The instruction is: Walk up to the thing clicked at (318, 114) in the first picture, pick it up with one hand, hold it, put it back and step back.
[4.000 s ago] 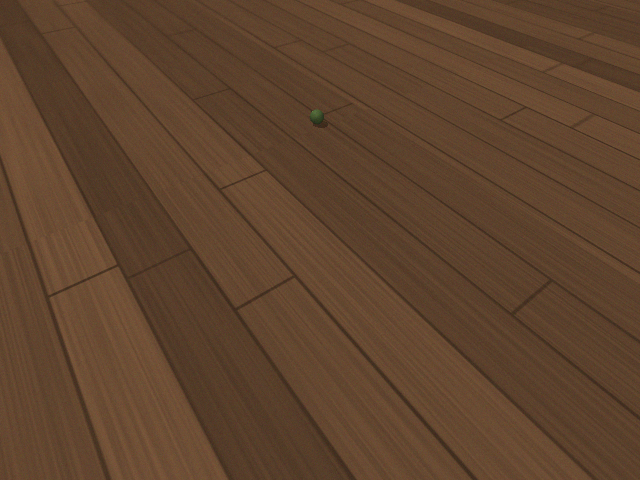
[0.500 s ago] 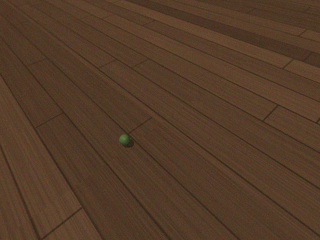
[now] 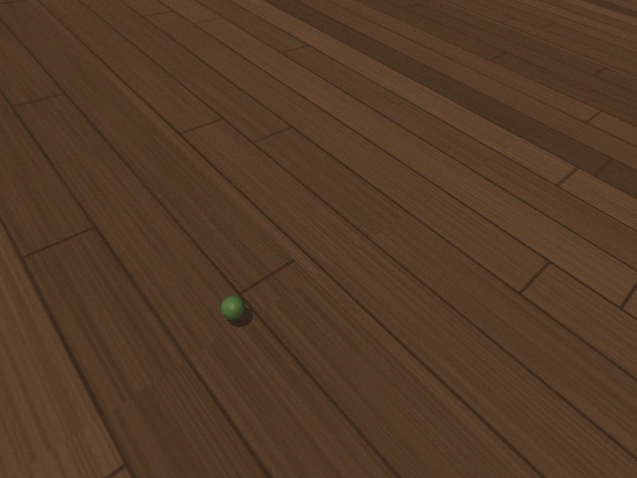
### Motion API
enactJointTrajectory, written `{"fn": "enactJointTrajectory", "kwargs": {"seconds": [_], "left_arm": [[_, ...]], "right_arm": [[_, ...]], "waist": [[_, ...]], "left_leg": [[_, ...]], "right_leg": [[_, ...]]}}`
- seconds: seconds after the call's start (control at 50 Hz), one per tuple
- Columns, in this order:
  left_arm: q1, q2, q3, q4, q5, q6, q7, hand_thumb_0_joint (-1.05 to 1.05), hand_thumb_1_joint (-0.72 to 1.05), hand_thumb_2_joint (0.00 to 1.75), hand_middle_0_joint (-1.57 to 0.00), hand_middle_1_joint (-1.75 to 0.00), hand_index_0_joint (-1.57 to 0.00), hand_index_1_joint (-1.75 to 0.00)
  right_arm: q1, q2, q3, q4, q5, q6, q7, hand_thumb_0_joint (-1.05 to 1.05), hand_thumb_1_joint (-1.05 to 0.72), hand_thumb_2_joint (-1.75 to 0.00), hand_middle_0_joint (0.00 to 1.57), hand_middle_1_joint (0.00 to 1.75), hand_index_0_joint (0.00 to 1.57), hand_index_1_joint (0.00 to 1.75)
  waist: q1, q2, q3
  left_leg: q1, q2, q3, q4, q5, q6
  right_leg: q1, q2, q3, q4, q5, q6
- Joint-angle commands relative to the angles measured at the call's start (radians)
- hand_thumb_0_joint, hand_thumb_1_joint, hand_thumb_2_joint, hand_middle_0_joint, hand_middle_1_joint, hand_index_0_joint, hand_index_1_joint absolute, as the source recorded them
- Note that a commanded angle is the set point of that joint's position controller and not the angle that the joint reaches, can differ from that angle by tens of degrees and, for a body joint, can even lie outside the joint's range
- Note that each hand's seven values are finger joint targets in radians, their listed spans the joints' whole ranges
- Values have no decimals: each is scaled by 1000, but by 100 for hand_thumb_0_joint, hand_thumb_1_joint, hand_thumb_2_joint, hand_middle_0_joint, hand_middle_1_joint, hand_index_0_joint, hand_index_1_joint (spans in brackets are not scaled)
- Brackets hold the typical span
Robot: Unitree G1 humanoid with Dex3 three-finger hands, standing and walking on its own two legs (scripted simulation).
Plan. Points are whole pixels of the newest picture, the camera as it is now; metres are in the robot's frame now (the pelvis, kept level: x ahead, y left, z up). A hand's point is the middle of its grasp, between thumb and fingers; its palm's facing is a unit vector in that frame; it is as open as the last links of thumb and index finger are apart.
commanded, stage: walk up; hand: left
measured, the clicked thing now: (232, 307) +0.80 +0.24 -0.73
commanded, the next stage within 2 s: none
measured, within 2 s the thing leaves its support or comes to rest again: neither
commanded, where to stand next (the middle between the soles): +0.43 +0.01 m, yaw -2 degrees
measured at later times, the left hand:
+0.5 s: hand (154, 417) +0.24 +0.23 -0.11, palm faces -0.03 -0.91 -0.41, open 7.4 cm
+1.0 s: hand (127, 374) +0.33 +0.30 -0.17, palm faces -0.07 -0.95 -0.31, open 7.4 cm
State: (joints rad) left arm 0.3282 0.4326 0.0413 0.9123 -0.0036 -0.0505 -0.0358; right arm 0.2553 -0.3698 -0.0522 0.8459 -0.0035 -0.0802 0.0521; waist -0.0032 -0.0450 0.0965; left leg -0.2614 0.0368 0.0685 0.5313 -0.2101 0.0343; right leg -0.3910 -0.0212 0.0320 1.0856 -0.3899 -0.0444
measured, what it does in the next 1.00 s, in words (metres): walks ahead: right foot, then left foot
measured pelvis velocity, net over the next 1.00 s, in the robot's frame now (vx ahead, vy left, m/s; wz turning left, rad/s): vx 0.28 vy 0.03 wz -0.02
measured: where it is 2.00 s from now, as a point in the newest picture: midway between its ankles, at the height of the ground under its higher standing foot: (295, 449)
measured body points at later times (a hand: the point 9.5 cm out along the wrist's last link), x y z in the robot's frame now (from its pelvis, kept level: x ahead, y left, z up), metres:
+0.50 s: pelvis +0.15 -0.04 +0.00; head +0.16 -0.07 +0.45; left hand +0.25 +0.27 -0.09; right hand +0.20 -0.35 -0.14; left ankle +0.13 +0.11 -0.66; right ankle +0.21 -0.14 -0.74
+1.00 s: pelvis +0.28 +0.03 +0.00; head +0.29 +0.07 +0.45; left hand +0.33 +0.35 -0.14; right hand +0.33 -0.29 -0.08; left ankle +0.34 +0.12 -0.74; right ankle +0.28 -0.13 -0.67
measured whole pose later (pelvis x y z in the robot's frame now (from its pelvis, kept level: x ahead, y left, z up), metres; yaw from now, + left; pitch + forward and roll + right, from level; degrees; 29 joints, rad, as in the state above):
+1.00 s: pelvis +0.28 +0.03 +0.00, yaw -1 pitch -4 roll -1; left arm 0.33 0.44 0.05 0.91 0.00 -0.03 -0.04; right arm 0.32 -0.37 -0.05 0.86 -0.01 -0.09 0.04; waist -0.01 -0.08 0.08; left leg -0.25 0.03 0.09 0.53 -0.21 0.04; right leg -0.42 -0.02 0.05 1.06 -0.35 -0.04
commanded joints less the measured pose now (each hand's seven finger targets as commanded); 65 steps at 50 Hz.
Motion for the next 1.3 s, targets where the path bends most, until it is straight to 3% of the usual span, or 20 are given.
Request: {"fn": "enactJointTrajectory", "kwargs": {"seconds": [0.0,0.16,0.28,0.32,0.34,0.36,0.38,0.48,0.6,0.72,0.78,0.8,0.82,0.84,0.86,0.92,1.06,1.16,1.24,1.28], "left_arm": [[87,176,54,-47,-3,-8,-3,0,90,90,-20,-30,-20,-30],[-95,145,53,-95,16,-15,-24,0,90,90,-20,-30,-20,-30],[-18,147,64,-65,16,-39,-12,0,90,90,-20,-30,-20,-30],[141,238,100,-36,25,-57,11,0,90,90,-20,-30,-20,-30],[135,307,114,-60,21,-63,21,0,90,90,-20,-30,-20,-30],[113,316,111,-57,5,-54,19,0,90,90,-20,-30,-20,-30],[88,302,107,-74,-2,-50,20,0,90,90,-20,-30,-20,-30],[-13,219,75,-105,-3,-59,26,0,90,90,-20,-30,-20,-30],[-20,234,87,-140,15,-57,15,0,90,90,-20,-30,-20,-30],[-12,252,91,-141,15,-45,5,0,90,90,-20,-30,-20,-30],[-50,227,74,-156,22,-31,1,0,90,90,-20,-30,-20,-30],[-11,167,53,-154,27,-25,2,0,90,90,-20,-30,-20,-30],[44,67,23,-153,10,-22,0,0,90,90,-20,-30,-20,-30],[60,157,50,-118,8,-8,12,0,90,90,-20,-30,-20,-30],[41,224,61,-110,14,-3,21,0,90,90,-20,-30,-20,-30],[77,213,59,-57,1,-2,14,0,90,90,-20,-30,-20,-30],[38,158,46,-43,4,29,13,0,90,90,-20,-30,-20,-30],[-37,107,30,-41,2,24,24,0,90,90,-20,-30,-20,-30],[-18,112,33,1,10,13,38,0,90,90,-20,-30,-20,-30],[-6,171,48,14,20,1,43,0,90,90,-20,-30,-20,-30]], "right_arm": [[41,-279,-78,-53,6,-23,-23,0,-90,-90,20,30,20,30],[83,-288,-84,-60,-3,-19,-20,0,-90,-90,20,30,20,30],[57,-277,-75,-93,2,-1,-24,0,-90,-90,20,30,20,30],[112,-190,-41,-106,6,-2,-22,0,-90,-90,20,30,20,30],[163,-138,-20,-110,4,2,-18,0,-90,-90,20,30,20,30],[127,-256,-49,-82,-1,18,-30,0,-90,-90,20,30,20,30],[100,-283,-55,-72,-4,20,-36,0,-90,-90,20,30,20,30],[138,-228,-52,-12,5,39,-12,0,-90,-90,20,30,20,30],[49,-231,-69,-28,-16,43,13,0,-90,-90,20,30,20,30],[-1,-219,-68,-29,-23,12,16,0,-90,-90,20,30,20,30],[143,-252,-86,17,-25,-3,0,0,-90,-90,20,30,20,30],[245,-302,-102,48,-28,-11,-14,0,-90,-90,20,30,20,30],[257,-371,-115,25,-37,-19,-25,0,-90,-90,20,30,20,30],[215,-397,-114,-7,-18,-21,-25,0,-90,-90,20,30,20,30],[170,-396,-115,-17,-1,-16,-22,0,-90,-90,20,30,20,30],[95,-287,-75,-43,0,-26,-36,0,-90,-90,20,30,20,30],[57,-269,-68,-60,-5,-21,-53,0,-90,-90,20,30,20,30],[50,-255,-55,-43,-6,1,-61,0,-90,-90,20,30,20,30],[-8,-257,-50,-43,8,30,-60,0,-90,-90,20,30,20,30],[13,-178,-20,-34,17,38,-58,0,-90,-90,20,30,20,30]], "waist": [[-4,201,-36],[-42,168,32],[22,100,-72],[90,-147,-206],[71,-277,-219],[86,-163,-156],[80,-132,-116],[10,-109,-29],[29,-117,28],[43,-88,-17],[-54,20,-68],[-98,204,-114],[-85,441,-119],[-72,292,-81],[-59,257,-29],[-4,160,5],[2,183,5],[-6,199,-38],[19,138,-110],[32,-35,-162]], "left_leg": [[83,201,-199,-292,31,149],[116,208,-148,-305,54,175],[71,185,-104,-57,226,132],[-57,59,-9,351,113,75],[-274,-57,-12,512,-304,23],[-342,-46,-71,593,-328,18],[-359,-15,-106,623,-317,17],[-242,5,-137,518,-100,-1],[-258,47,-92,301,-26,-53],[-116,47,-37,73,-4,-35],[166,4,-11,6,-56,-7],[309,53,-130,-78,-220,20],[355,270,-513,-240,-413,80],[251,377,-729,-356,-500,138],[197,400,-726,-342,-492,184],[118,240,-334,-294,-37,52],[67,223,-144,-286,170,148],[76,201,-47,-147,548,131],[43,207,-77,-7,382,137],[-21,132,-51,126,81,51]], "right_leg": [[-108,-55,27,-60,120,33],[-136,-89,-46,-377,214,41],[189,-14,-101,-575,254,11],[447,-129,93,-697,112,-44],[554,-358,476,-764,38,-109],[498,-418,607,-815,-11,-194],[440,-414,585,-821,31,-225],[229,-213,149,-829,263,-101],[138,-224,96,-924,-82,-161],[145,-236,69,-811,-62,-159],[-12,-195,34,-605,-81,-116],[-117,-132,-23,-343,-32,-79],[-280,15,-101,-43,-130,-7],[-304,47,-2,37,-129,-7],[-303,-12,48,72,-113,-20],[-194,-45,113,-4,59,2],[-124,-36,50,-144,136,56],[2,-34,-29,-347,204,46],[174,-12,-54,-536,242,23],[299,-99,83,-659,389,-16]]}}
